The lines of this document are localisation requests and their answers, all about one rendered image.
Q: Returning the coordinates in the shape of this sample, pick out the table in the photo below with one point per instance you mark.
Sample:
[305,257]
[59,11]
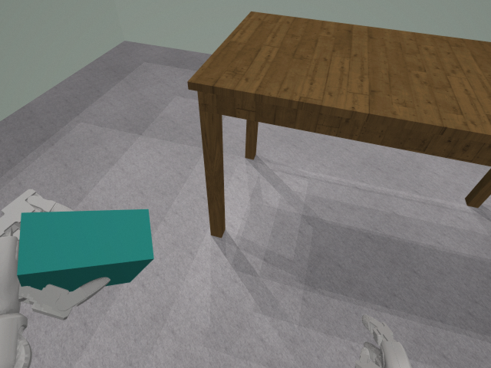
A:
[423,93]

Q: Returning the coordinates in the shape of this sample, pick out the sponge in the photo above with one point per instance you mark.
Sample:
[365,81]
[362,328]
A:
[69,249]

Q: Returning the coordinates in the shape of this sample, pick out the robot right hand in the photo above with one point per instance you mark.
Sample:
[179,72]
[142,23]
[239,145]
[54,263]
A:
[391,355]

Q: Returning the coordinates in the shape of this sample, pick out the robot left hand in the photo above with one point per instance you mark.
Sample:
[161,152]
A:
[52,301]

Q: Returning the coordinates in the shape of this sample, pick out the left robot forearm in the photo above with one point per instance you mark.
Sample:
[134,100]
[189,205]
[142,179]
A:
[15,350]

